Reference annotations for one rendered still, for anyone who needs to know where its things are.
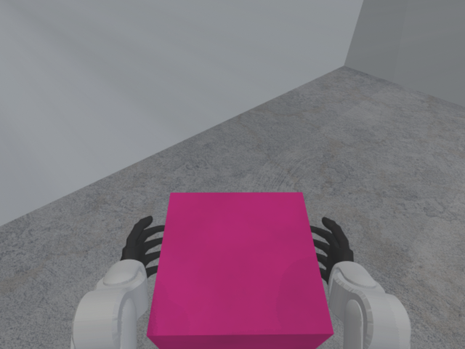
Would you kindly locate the right robot hand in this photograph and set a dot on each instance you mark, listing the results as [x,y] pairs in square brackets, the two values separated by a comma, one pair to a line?
[337,251]

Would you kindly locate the robot right forearm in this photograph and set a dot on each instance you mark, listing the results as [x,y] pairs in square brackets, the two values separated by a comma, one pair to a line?
[372,319]

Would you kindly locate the carton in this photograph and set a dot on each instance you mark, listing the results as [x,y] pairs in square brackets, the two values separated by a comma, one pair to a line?
[238,271]

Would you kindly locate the robot left forearm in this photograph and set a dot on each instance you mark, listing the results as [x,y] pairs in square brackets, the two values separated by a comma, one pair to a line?
[106,318]

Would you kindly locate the left robot hand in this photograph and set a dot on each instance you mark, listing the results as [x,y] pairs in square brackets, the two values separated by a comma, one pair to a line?
[136,247]

